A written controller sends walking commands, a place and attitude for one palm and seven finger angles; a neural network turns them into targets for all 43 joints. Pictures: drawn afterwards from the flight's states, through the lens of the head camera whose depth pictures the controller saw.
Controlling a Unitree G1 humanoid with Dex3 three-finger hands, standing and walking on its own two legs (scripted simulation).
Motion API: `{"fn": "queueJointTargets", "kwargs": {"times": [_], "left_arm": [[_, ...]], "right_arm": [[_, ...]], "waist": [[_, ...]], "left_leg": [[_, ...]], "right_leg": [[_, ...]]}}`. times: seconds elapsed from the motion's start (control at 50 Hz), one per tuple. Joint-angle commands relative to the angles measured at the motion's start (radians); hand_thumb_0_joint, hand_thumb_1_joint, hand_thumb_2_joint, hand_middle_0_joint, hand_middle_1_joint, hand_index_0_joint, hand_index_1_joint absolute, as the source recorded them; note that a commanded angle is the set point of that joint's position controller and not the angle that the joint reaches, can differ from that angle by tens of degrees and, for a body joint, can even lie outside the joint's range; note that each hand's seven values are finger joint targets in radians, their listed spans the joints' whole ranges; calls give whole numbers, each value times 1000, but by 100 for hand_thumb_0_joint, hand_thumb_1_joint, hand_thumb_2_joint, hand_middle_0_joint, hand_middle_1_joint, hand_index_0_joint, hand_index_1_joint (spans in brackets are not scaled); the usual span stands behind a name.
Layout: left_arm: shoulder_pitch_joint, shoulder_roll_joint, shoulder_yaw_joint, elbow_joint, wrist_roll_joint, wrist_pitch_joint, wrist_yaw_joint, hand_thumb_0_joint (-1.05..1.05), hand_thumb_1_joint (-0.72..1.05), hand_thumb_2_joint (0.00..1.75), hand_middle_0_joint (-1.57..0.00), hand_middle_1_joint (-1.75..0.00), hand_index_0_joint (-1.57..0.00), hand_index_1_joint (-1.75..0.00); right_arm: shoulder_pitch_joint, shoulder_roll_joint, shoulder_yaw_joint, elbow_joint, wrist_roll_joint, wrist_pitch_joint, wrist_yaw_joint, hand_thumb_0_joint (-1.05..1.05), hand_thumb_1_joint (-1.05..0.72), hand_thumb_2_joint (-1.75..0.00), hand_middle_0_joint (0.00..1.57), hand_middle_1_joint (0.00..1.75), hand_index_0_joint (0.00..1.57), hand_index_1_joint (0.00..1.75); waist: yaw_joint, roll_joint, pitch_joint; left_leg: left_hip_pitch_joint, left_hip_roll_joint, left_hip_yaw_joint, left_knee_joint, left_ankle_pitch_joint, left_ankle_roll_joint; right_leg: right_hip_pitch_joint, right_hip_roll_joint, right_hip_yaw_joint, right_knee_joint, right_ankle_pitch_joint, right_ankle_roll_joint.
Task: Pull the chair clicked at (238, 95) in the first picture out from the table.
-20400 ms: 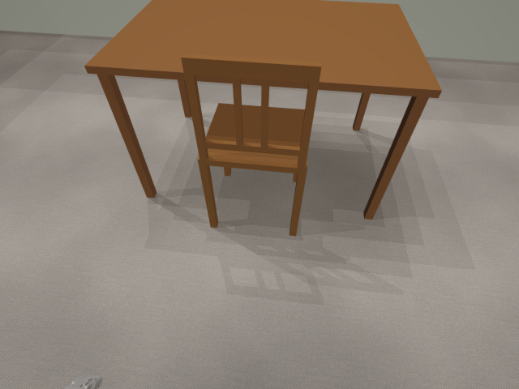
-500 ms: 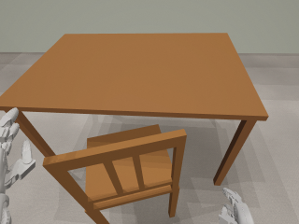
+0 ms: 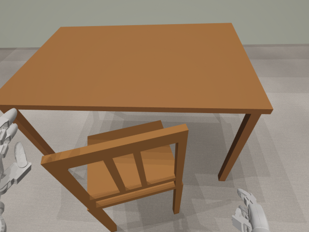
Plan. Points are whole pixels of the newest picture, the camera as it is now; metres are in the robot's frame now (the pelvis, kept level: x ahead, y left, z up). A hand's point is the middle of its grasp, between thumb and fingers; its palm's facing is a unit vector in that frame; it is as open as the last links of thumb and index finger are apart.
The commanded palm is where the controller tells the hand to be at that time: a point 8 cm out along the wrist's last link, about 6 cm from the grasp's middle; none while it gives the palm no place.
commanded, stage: step back with the hand held close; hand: left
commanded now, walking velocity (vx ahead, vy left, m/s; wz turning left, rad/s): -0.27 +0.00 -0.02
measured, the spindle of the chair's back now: (115, 175) +0.31 +0.18 -0.12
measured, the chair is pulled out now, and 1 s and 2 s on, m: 0.14 0.14 0.14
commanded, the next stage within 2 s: stop stepping back and stand still in 1.28 s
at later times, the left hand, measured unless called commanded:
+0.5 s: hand out of the picture +0.14 +0.30 +0.15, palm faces +0.38 -0.77 -0.52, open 7.4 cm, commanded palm +0.08 +0.34 +0.17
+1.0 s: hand out of the picture +0.08 +0.29 +0.16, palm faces +0.40 -0.76 -0.52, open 7.4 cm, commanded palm +0.01 +0.33 +0.17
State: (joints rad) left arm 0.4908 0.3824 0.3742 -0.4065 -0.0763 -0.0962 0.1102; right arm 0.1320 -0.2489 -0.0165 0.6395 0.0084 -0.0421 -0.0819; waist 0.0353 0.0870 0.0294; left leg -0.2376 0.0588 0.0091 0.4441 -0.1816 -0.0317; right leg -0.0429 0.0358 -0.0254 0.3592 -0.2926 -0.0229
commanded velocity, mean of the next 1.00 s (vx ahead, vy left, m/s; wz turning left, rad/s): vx -0.32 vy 0.00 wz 0.00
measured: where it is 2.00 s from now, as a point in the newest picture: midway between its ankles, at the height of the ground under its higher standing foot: outside the picture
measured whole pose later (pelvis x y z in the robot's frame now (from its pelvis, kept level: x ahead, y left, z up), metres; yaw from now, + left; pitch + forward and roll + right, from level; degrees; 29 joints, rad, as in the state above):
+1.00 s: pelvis -0.12 +0.03 -0.02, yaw +1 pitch -1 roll -2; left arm 0.56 0.46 0.43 -0.55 -0.06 -0.16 0.16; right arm 0.15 -0.22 -0.02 0.62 0.00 -0.07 -0.09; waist 0.00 0.04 0.07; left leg -0.50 0.03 0.00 0.57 -0.22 0.00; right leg -0.33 0.03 0.00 0.54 -0.19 0.00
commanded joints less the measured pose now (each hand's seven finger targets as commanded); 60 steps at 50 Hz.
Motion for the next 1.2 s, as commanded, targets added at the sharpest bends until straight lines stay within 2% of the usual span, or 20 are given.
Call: {"fn": "queueJointTargets", "kwargs": {"times": [0.0,0.06,0.16,0.36,0.48,0.6,0.72,0.78,0.86,0.9,0.96,0.98,1.0,1.02,1.06,1.08,1.1,1.12,1.16,1.18], "left_arm": [[69,198,134,-209,-8,-44,23,0,90,90,-20,-30,-20,-30],[60,225,151,-237,-10,-39,31,0,90,90,-20,-30,-20,-30],[53,241,156,-265,-12,-42,46,0,90,90,-20,-30,-20,-30],[58,226,145,-273,-4,-71,65,0,90,90,-20,-30,-20,-30],[73,239,175,-292,10,-92,71,0,90,90,-20,-30,-20,-30],[55,216,145,-313,8,-96,75,0,90,90,-20,-30,-20,-30],[13,232,146,-320,8,-108,87,0,90,90,-20,-30,-20,-30],[31,253,174,-322,11,-114,88,0,90,90,-20,-30,-20,-30],[62,227,183,-322,19,-121,73,0,90,90,-20,-30,-20,-30],[92,246,192,-330,13,-116,70,0,90,90,-20,-30,-20,-30],[68,265,189,-318,9,-109,81,0,90,90,-20,-30,-20,-30],[40,264,184,-328,11,-102,88,0,90,90,-20,-30,-20,-30],[18,254,167,-323,18,-91,91,0,90,90,-20,-30,-20,-30],[-4,252,161,-335,22,-88,93,0,90,90,-20,-30,-20,-30],[-28,259,166,-371,21,-96,90,0,90,90,-20,-30,-20,-30],[-41,277,187,-380,27,-104,92,0,90,90,-20,-30,-20,-30],[8,264,197,-370,23,-124,81,0,90,90,-20,-30,-20,-30],[33,246,204,-363,34,-125,74,0,90,90,-20,-30,-20,-30],[58,233,194,-379,21,-112,70,0,90,90,-20,-30,-20,-30],[82,232,189,-384,7,-106,72,0,90,90,-20,-30,-20,-30]], "right_arm": [[-100,-87,-35,-180,6,-19,-18,0,-90,-90,20,30,20,30],[-100,-94,-41,-190,9,-7,-26,0,-90,-90,20,30,20,30],[-95,-102,-41,-195,9,-9,-34,0,-90,-90,20,30,20,30],[-92,-115,-33,-193,6,-40,-36,0,-90,-90,20,30,20,30],[-91,-126,-37,-193,-1,-61,-36,0,-90,-90,20,30,20,30],[-65,-112,-37,-180,-3,-80,-32,0,-90,-90,20,30,20,30],[-61,-109,-39,-154,-4,-87,-35,0,-90,-90,20,30,20,30],[-76,-119,-42,-159,-9,-90,-39,0,-90,-90,20,30,20,30],[-91,-127,-46,-185,-13,-85,-32,0,-90,-90,20,30,20,30],[-82,-103,-47,-185,-10,-80,-25,0,-90,-90,20,30,20,30],[-33,-88,-56,-138,-10,-70,-15,0,-90,-90,20,30,20,30],[-25,-86,-60,-124,-10,-68,-10,0,-90,-90,20,30,20,30],[-27,-69,-54,-115,-11,-61,-12,0,-90,-90,20,30,20,30],[-39,-66,-48,-115,-12,-61,-15,0,-90,-90,20,30,20,30],[-82,-104,-42,-135,-10,-71,-34,0,-90,-90,20,30,20,30],[-108,-128,-49,-156,-6,-76,-43,0,-90,-90,20,30,20,30],[-98,-127,-54,-156,-4,-90,-41,0,-90,-90,20,30,20,30],[-106,-137,-58,-164,-19,-98,-37,0,-90,-90,20,30,20,30],[-83,-104,-62,-152,-28,-97,-22,0,-90,-90,20,30,20,30],[-86,-102,-62,-153,-20,-103,-16,0,-90,-90,20,30,20,30]], "waist": [[-9,-36,-182],[-13,-63,-190],[-13,-23,-199],[-21,7,-118],[-17,59,-121],[-27,3,-95],[-36,-32,-113],[-32,38,-112],[-17,120,-99],[-16,29,-113],[-36,-185,-145],[-43,-217,-143],[-56,-235,-133],[-61,-214,-119],[-44,17,-79],[-30,128,-97],[-24,206,-155],[-21,266,-145],[-15,126,-162],[-8,123,-188]], "left_leg": [[233,-2,31,48,433,57],[220,10,24,50,449,54],[193,28,10,21,383,51],[-3,42,-55,-106,-98,52],[-153,62,-98,-175,-302,67],[-100,28,-53,-85,-267,44],[-15,17,-42,3,-170,33],[-97,50,-93,-96,-228,49],[-360,99,-146,-209,-471,83],[-283,52,-92,-107,-357,64],[-3,-63,30,289,-208,-2],[33,-79,31,379,-181,-7],[43,-73,23,383,-139,-1],[44,-54,2,266,-114,10],[-82,71,-145,-52,-57,65],[-243,157,-252,-169,-132,97],[-378,215,-328,-308,-466,140],[-501,259,-397,-376,-605,175],[-339,219,-307,-277,-345,167],[-232,199,-260,-236,-264,153]], "right_leg": [[-176,-85,19,-14,493,50],[-205,-77,13,0,442,50],[-230,-60,15,19,297,43],[-231,-36,27,11,36,30],[-126,-6,25,69,-14,28],[-249,-44,55,-8,-99,9],[-346,-71,69,-27,-49,8],[-268,-23,41,38,-48,23],[-68,30,32,191,-96,17],[-138,-10,76,112,-60,-7],[-501,-225,261,-118,-153,-75],[-559,-273,292,-131,-109,-106],[-561,-277,250,-104,-20,-99],[-532,-237,185,-45,57,-65],[-415,-39,54,138,22,30],[-232,30,21,263,7,47],[-52,76,43,447,-89,42],[29,110,57,604,-98,34],[-101,83,76,588,-157,13],[-156,66,69,514,-184,8]]}}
